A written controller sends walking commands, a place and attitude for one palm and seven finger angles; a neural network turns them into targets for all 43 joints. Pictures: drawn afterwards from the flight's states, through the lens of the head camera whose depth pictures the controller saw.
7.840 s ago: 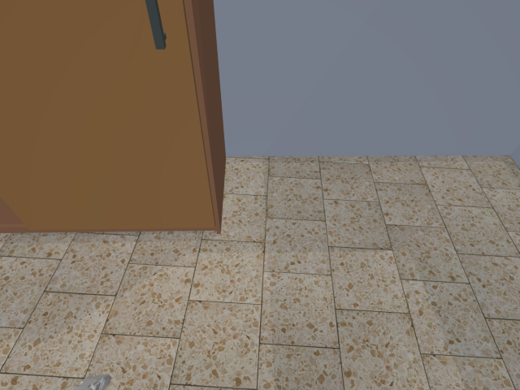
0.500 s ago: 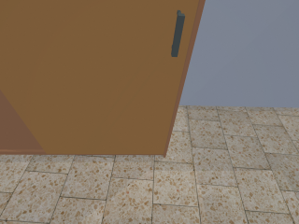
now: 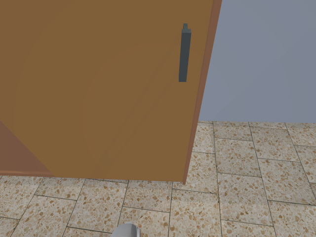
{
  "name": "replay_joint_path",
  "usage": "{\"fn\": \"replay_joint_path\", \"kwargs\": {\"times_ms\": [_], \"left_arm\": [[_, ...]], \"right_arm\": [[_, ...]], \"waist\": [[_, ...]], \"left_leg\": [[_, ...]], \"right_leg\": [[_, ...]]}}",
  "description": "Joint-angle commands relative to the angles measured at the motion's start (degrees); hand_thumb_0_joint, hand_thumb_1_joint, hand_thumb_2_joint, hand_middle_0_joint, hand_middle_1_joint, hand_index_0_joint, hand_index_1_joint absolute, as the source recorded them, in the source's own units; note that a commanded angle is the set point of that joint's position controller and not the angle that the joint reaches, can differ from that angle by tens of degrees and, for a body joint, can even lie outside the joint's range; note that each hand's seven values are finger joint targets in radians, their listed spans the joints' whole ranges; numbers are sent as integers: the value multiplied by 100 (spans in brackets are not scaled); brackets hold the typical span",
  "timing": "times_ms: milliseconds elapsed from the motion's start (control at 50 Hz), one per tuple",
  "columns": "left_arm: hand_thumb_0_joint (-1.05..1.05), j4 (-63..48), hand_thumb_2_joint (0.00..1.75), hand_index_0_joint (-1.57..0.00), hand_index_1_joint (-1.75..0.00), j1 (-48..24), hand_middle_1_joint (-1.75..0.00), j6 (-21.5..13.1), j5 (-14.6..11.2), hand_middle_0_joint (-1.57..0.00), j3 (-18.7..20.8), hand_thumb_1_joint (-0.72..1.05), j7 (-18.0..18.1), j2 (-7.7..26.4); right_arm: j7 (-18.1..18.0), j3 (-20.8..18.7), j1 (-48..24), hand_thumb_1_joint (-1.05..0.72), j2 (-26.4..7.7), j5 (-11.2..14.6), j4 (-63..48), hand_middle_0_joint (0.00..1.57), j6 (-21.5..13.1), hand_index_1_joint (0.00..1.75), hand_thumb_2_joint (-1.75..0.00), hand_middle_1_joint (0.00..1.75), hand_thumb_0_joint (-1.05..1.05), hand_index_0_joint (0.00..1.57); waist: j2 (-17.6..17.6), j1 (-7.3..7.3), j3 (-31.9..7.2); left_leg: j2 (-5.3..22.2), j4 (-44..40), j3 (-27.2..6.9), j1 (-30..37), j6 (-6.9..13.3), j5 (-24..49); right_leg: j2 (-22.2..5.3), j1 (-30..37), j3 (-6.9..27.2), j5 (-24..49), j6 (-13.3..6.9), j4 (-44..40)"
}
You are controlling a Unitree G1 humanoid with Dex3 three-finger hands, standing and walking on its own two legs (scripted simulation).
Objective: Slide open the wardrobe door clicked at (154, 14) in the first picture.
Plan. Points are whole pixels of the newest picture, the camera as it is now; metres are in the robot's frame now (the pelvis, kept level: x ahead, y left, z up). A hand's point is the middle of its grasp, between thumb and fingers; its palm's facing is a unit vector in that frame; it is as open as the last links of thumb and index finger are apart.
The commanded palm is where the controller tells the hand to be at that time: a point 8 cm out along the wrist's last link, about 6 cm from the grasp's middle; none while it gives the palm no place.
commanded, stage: come to a stop and stand still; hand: right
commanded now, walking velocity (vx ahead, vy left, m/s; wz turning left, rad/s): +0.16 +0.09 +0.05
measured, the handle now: (183, 53) +0.55 -0.04 +0.20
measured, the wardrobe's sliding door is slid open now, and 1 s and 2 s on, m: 0.00 0.00 0.00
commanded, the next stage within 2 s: none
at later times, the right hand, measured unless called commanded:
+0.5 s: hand (217, 235) +0.18 -0.15 -0.17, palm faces +0.02 +0.97 -0.25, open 7.3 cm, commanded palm none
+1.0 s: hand out of the picture +0.06 -0.24 -0.17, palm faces +0.02 +0.97 -0.26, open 7.4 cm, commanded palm none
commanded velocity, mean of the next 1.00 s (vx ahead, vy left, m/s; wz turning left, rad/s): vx -0.09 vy -0.05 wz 0.00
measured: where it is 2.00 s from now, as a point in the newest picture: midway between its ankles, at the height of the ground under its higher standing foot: outside the picture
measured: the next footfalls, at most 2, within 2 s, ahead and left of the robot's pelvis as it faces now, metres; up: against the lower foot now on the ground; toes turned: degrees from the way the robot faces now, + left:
left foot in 0.16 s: +0.21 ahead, +0.14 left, +0.00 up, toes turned +8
right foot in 0.64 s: +0.07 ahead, -0.11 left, +0.00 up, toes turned -4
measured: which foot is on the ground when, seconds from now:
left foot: up 0.00-0.14, down 0.16-0.66, up 0.68-0.82, down 0.84-1.00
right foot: down 0.00-0.16, up 0.18-0.62, down 0.64-1.00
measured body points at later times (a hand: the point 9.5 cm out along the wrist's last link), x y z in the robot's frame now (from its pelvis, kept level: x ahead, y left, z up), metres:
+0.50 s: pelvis +0.07 +0.03 -0.01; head +0.11 +0.06 +0.44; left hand +0.13 +0.27 -0.17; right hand +0.18 -0.20 -0.15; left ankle +0.17 +0.13 -0.74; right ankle +0.05 -0.10 -0.68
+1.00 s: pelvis +0.02 -0.04 -0.02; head +0.01 -0.03 +0.43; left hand +0.07 +0.20 -0.16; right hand +0.06 -0.29 -0.15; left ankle +0.09 +0.06 -0.74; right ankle +0.03 -0.11 -0.74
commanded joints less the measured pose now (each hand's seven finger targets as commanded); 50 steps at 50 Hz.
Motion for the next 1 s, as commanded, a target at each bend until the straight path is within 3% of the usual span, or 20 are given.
{"fn": "replay_joint_path", "kwargs": {"times_ms": [0, 60, 100, 120, 140, 160, 240, 380, 520, 540, 560, 580, 620, 640, 700, 780, 820, 840, 880, 980], "left_arm": [[0, -71, 90, -20, -30, 504, -30, -22, 25, -20, 169, 90, 30, 782], [0, -22, 90, -20, -30, 482, -30, 35, 14, -20, 192, 90, 32, 898], [0, -12, 90, -20, -30, 360, -30, 49, -64, -20, 175, 90, 16, 907], [0, -30, 90, -20, -30, 658, -30, 51, -143, -20, 121, 90, -26, 585], [0, -84, 90, -20, -30, 976, -30, 144, -223, -20, 76, 90, 12, 392], [0, -54, 90, -20, -30, 866, -30, 217, -240, -20, 83, 90, 72, 450], [0, 28, 90, -20, -30, 483, -30, 521, -194, -20, 120, 90, 47, 322], [0, -317, 90, -20, -30, 126, -30, 762, -74, -20, 242, 90, -69, 403], [0, -644, 90, -20, -30, -267, -30, 598, -81, -20, 210, 90, -145, 465], [0, -1284, 90, -20, -30, -44, -30, 524, -10, -20, 242, 90, -231, 1140], [0, -1349, 90, -20, -30, 210, -30, 469, -31, -20, 355, 90, -202, 853], [0, -1364, 90, -20, -30, 176, -30, 428, 8, -20, 336, 90, -180, 940], [0, -1869, 90, -20, -30, -610, -30, 425, 90, -20, 366, 90, -71, 1452], [0, -2092, 90, -20, -30, -926, -30, 428, 135, -20, 332, 90, -29, 1448], [0, -2015, 90, -20, -30, -960, -30, 450, 44, -20, 257, 90, -18, 1228], [0, -1901, 90, -20, -30, -664, -30, 365, 7, -20, 184, 90, -11, 1218], [0, -1867, 90, -20, -30, -472, -30, 306, -102, -20, 147, 90, -1, 1106], [0, -1818, 90, -20, -30, -376, -30, 316, -123, -20, 117, 90, -22, 1000], [0, -1575, 90, -20, -30, -205, -30, 340, -97, -20, 151, 90, -42, 1099], [0, -1298, 90, -20, -30, -98, -30, 235, -33, -20, 198, 90, -92, 1317]], "right_arm": [[61, 64, -371, -90, 87, 69, -418, 20, -78, 30, -90, 30, 0, 20], [37, 53, -136, -90, -48, 75, -381, 20, -134, 30, -90, 30, 0, 20], [-15, -18, 1012, -90, -332, 49, -23, 20, -267, 30, -90, 30, 0, 20], [-101, -119, 1487, -90, -830, 2, 123, 20, -376, 30, -90, 30, 0, 20], [-145, -115, 1560, -90, -1113, 124, 126, 20, -399, 30, -90, 30, 0, 20], [-198, -24, 1066, -90, -1000, 147, -12, 20, -350, 30, -90, 30, 0, 20], [-332, 31, -90, -90, -662, 98, -378, 20, -149, 30, -90, 30, 0, 20], [-343, -103, -282, -90, -682, 52, -673, 20, -9, 30, -90, 30, 0, 20], [-301, -170, -249, -90, -854, -49, -770, 20, 71, 30, -90, 30, 0, 20], [-402, 38, -179, -90, -1427, -76, -1074, 20, -18, 30, -90, 30, 0, 20], [-441, -107, -304, -90, -1294, -45, -1251, 20, 62, 30, -90, 30, 0, 20], [-438, -9, -400, -90, -917, 16, -1317, 20, 114, 30, -90, 30, 0, 20], [-293, 151, -72, -90, -443, 132, -1362, 20, 209, 30, -90, 30, 0, 20], [-219, 137, 165, -90, -433, 101, -1361, 20, 246, 30, -90, 30, 0, 20], [-177, 75, 338, -90, -446, 24, -1203, 20, 267, 30, -90, 30, 0, 20], [-167, 108, 896, -90, -399, 36, -1133, 20, 80, 30, -90, 30, 0, 20], [-213, 70, 890, -90, -827, 16, -1150, 20, -83, 30, -90, 30, 0, 20], [-226, 86, 783, -90, -945, 38, -1185, 20, -158, 30, -90, 30, 0, 20], [-259, 22, 377, -90, -1143, 57, -1278, 20, -210, 30, -90, 30, 0, 20], [-276, 22, 122, -90, -1030, 77, -1310, 20, -77, 30, -90, 30, 0, 20]], "waist": [[-1085, 161, 778], [-1032, -21, 542], [-638, -578, -209], [481, -663, -954], [1045, -420, -1583], [398, -291, -1307], [102, -71, -474], [498, -37, -527], [936, -166, -545], [381, 237, -646], [449, 355, -1613], [-222, 396, -1528], [-2079, 75, -361], [-1556, -77, -23], [-1492, -43, 670], [-228, -202, 524], [718, -49, 232], [547, 130, 61], [816, 218, -289], [-426, 184, 137]], "left_leg": [[-97, -1186, 222, -12, 99, -54], [-391, -1821, 400, 981, 279, -125], [-428, -2641, 333, 2710, 324, 1039], [735, -2477, -875, 4146, 715, 3444], [1964, -2649, -1949, 4195, 1342, 5881], [1922, -2857, -1508, 3555, 1536, 5797], [1504, -3153, -944, 2106, 1302, 4191], [1289, -3476, -744, 1671, 1107, 2419], [1167, -3831, -1131, 1736, 1061, -199], [1215, -3291, -1579, 2434, 858, 249], [1258, -3029, -1165, 1942, 656, -1282], [730, -2665, -743, 1531, 411, -1345], [-368, -1265, 263, 695, -22, -1226], [-360, -778, 113, 852, 54, -1191], [-522, -163, -195, 733, 72, -889], [-450, -2075, -182, 1545, 98, -677], [287, -2843, -1445, 1792, 517, 406], [822, -3130, -2004, 1605, 866, 575], [850, -3639, -2072, 1193, 1096, -970], [-6, -2906, -869, 851, 585, -1333]], "right_leg": [[-1523, -174, 534, 3791, -600, -319], [-1580, -247, 522, 4503, -526, 345], [-1149, -634, 314, 4138, -203, 1801], [-552, -1785, 84, 2081, 72, 3288], [-46, -1884, 518, -1642, 230, 4481], [-177, -1719, 1099, -1764, 158, 4566], [-252, -1877, 1142, -1302, 213, 4654], [-16, -2283, 1063, -598, 414, 4597], [-25, -1869, 882, -814, 278, 2841], [72, -1846, 1169, -931, 173, 2012], [114, -1203, 702, -715, 165, 1472], [80, -828, 649, -445, 101, 701], [-1096, -1846, 2204, -751, -420, -307], [-1240, -2439, 1941, -623, -643, -413], [-930, -2945, 1641, -312, -537, -327], [-971, -2415, 1695, 353, -576, 461], [-209, -2409, 1151, -33, -228, 1328], [16, -2084, 996, -366, -125, 1473], [73, -1414, 1037, -337, -144, 1707], [-391, -1433, 1696, -555, -325, 151]]}}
